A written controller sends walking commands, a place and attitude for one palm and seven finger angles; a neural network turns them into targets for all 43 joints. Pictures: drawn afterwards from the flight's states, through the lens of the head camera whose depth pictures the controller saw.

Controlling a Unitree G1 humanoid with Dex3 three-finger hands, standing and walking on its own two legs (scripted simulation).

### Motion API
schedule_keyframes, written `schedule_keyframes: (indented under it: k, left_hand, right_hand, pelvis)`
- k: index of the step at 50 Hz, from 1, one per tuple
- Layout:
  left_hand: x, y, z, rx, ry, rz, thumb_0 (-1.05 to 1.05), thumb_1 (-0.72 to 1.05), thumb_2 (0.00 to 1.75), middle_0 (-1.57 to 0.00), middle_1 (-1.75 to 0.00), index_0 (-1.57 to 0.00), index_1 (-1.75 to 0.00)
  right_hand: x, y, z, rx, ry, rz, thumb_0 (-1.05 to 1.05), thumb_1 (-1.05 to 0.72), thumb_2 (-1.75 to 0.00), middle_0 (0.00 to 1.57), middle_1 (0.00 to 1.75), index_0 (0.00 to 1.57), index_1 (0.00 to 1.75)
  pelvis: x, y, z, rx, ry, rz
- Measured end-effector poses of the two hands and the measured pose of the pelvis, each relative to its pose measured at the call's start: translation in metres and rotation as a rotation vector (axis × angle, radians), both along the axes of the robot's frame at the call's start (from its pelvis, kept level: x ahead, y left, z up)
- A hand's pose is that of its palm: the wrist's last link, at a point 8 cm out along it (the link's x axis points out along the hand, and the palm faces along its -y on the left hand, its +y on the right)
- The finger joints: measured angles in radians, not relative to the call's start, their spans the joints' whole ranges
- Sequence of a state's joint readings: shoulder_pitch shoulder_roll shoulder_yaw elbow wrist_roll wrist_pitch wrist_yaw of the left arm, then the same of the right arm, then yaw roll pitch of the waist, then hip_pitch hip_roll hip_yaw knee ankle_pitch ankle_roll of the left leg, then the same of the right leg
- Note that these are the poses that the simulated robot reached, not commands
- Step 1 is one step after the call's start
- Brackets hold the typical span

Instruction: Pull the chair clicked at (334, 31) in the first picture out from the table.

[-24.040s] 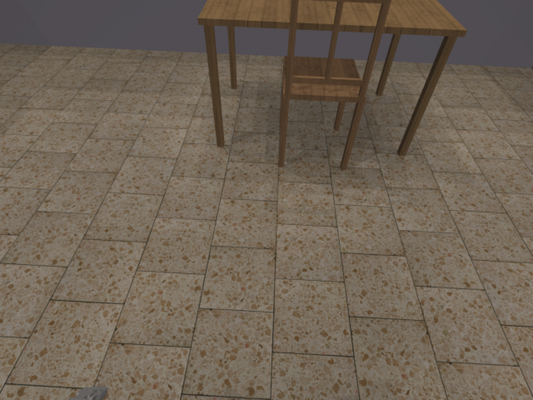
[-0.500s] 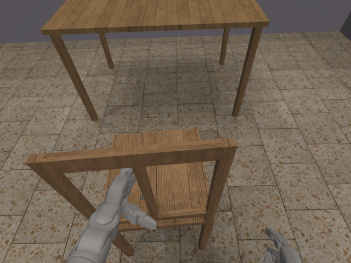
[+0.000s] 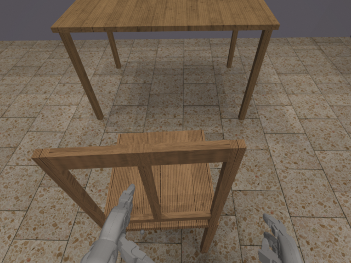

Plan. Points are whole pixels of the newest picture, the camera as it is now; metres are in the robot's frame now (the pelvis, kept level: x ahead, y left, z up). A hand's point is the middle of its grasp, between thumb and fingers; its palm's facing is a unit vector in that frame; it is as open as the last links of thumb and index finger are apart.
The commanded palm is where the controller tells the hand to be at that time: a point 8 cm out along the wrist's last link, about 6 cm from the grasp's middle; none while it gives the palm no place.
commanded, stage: draw the fingers out of the gap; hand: left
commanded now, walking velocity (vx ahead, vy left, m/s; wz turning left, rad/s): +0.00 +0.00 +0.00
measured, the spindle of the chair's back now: (152, 194) +0.29 +0.07 -0.04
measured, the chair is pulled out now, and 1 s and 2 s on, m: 0.78 0.78 0.78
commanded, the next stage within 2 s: draw the hand back to the body in 0.34 s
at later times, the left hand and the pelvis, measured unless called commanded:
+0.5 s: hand out of the picture +0.14 +0.09 -0.01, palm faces -0.11 -0.99 -0.09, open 17.5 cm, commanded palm +0.12 +0.14 +0.01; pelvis -0.01 -0.01 -0.01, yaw +1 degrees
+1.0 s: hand (87, 234) +0.17 +0.16 +0.09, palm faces +0.09 -0.98 -0.16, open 17.2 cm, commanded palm +0.13 +0.21 +0.10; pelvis -0.01 -0.01 -0.02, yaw +1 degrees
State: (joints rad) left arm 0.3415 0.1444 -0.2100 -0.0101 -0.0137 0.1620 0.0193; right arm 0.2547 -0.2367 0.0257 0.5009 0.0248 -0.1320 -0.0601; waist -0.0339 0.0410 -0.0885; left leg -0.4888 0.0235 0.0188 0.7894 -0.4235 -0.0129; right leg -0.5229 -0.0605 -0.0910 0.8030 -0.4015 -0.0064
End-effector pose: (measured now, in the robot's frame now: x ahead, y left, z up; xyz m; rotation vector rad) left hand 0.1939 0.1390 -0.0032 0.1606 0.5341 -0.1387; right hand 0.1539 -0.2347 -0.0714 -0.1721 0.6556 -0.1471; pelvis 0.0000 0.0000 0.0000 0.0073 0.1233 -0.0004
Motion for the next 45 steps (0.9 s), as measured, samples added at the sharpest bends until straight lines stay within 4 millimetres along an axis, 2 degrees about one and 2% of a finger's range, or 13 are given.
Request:
schedule_keyframes:
  k: [9,16,25,30,34,36,38,42,45]
  left_hand:
    - [-0.020,0.003,0.004,0.015,-0.009,0.017,-0.01,-0.54,0.21,0.00,0.00,-0.01,0.00]
    - [-0.043,-0.003,0.005,-0.007,0.010,0.017,-0.01,-0.54,0.21,0.00,0.00,-0.01,0.00]
    - [-0.065,0.002,0.007,-0.023,0.006,0.063,-0.01,-0.54,0.21,0.00,0.00,-0.01,0.00]
    - [-0.059,0.009,0.032,-0.151,-0.235,0.168,-0.01,-0.54,0.21,-0.01,0.00,-0.01,0.00]
    - [-0.053,0.022,0.058,-0.131,-0.479,0.194,-0.01,-0.54,0.20,-0.01,0.00,-0.01,0.00]
    - [-0.051,0.025,0.064,-0.115,-0.561,0.174,-0.01,-0.54,0.20,0.00,0.00,0.00,0.00]
    - [-0.051,0.025,0.064,-0.106,-0.569,0.138,-0.01,-0.54,0.20,0.00,0.00,0.00,0.00]
    - [-0.053,0.028,0.059,-0.087,-0.460,0.080,-0.01,-0.54,0.20,0.00,0.00,0.00,0.00]
    - [-0.055,0.041,0.069,-0.060,-0.436,0.099,-0.01,-0.54,0.20,-0.01,0.00,-0.01,0.00]
  right_hand:
    - [0.004,0.003,0.000,0.006,-0.037,0.019,0.01,-0.90,-0.90,0.21,0.30,0.20,0.30]
    - [0.002,0.000,-0.001,0.003,-0.054,0.001,0.01,-0.90,-0.90,0.21,0.30,0.20,0.30]
    - [0.001,-0.003,-0.005,-0.005,-0.064,-0.012,0.01,-0.90,-0.90,0.21,0.30,0.20,0.30]
    - [0.002,-0.001,-0.012,-0.006,-0.082,0.006,0.01,-0.90,-0.90,0.21,0.30,0.20,0.30]
    - [0.003,0.002,-0.025,0.016,-0.073,0.026,0.01,-0.90,-0.90,0.21,0.30,0.20,0.30]
    - [0.004,0.004,-0.033,0.031,-0.063,0.034,0.01,-0.90,-0.90,0.21,0.30,0.20,0.30]
    - [0.003,0.006,-0.039,0.047,-0.049,0.033,0.01,-0.90,-0.90,0.21,0.30,0.20,0.30]
    - [0.002,0.008,-0.041,0.070,-0.029,0.004,0.01,-0.90,-0.90,0.21,0.30,0.20,0.30]
    - [0.002,0.007,-0.035,0.071,-0.036,-0.024,0.02,-0.90,-0.90,0.21,0.30,0.20,0.30]
  pelvis:
    - [-0.004,-0.003,-0.005,-0.001,0.002,0.009]
    - [-0.005,-0.004,-0.009,0.000,0.006,0.008]
    - [-0.008,-0.006,-0.014,-0.004,0.016,0.014]
    - [-0.012,-0.007,-0.023,-0.009,0.037,0.017]
    - [-0.016,-0.009,-0.032,-0.010,0.059,0.018]
    - [-0.019,-0.009,-0.037,-0.010,0.066,0.015]
    - [-0.021,-0.009,-0.040,-0.009,0.064,0.012]
    - [-0.021,-0.009,-0.037,-0.005,0.049,0.007]
    - [-0.017,-0.010,-0.031,-0.008,0.033,0.009]
